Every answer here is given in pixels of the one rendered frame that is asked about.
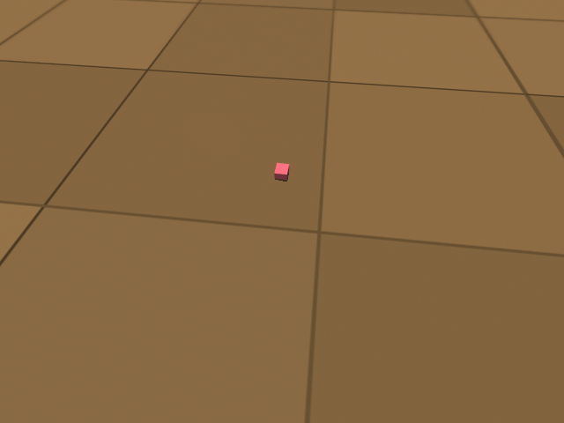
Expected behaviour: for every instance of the small box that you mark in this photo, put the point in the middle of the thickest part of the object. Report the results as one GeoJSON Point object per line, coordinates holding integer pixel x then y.
{"type": "Point", "coordinates": [281, 171]}

